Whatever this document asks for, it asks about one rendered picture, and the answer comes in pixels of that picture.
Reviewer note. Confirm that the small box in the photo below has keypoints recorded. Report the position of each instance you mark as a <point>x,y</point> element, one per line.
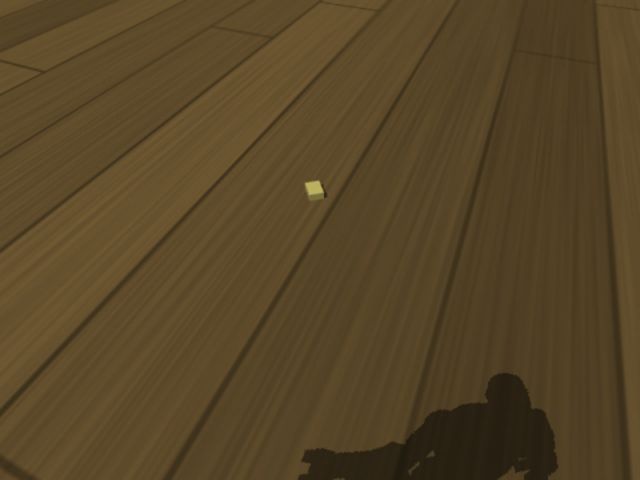
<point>314,190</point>

